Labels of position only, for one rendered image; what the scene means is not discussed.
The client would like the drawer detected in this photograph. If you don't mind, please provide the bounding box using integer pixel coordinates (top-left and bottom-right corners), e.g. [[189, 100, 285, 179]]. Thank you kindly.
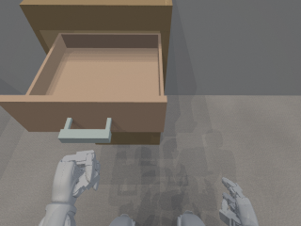
[[0, 33, 167, 133]]

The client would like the robot left forearm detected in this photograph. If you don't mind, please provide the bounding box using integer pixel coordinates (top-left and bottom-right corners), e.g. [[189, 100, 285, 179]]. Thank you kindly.
[[39, 202, 77, 226]]

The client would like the left robot hand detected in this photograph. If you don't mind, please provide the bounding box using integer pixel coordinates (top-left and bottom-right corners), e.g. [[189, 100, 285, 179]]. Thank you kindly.
[[51, 150, 101, 205]]

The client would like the cabinet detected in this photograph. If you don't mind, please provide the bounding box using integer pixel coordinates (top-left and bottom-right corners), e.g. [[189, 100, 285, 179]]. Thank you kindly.
[[19, 0, 173, 145]]

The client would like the robot right thigh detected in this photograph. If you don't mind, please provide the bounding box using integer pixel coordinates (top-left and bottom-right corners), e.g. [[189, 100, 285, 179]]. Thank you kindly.
[[177, 214, 205, 226]]

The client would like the handle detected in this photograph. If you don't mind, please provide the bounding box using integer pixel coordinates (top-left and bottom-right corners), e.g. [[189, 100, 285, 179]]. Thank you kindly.
[[58, 118, 112, 143]]

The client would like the right robot shin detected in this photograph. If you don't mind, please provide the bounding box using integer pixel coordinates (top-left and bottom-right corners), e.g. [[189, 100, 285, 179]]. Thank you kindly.
[[184, 210, 193, 215]]

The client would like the right robot hand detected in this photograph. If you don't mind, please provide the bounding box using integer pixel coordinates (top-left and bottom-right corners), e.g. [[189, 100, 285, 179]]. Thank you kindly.
[[219, 177, 259, 226]]

